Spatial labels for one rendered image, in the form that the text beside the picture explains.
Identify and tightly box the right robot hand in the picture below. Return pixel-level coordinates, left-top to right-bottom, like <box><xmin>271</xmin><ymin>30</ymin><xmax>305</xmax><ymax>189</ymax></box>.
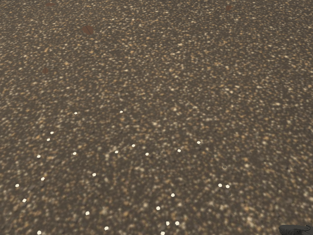
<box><xmin>279</xmin><ymin>224</ymin><xmax>313</xmax><ymax>235</ymax></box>

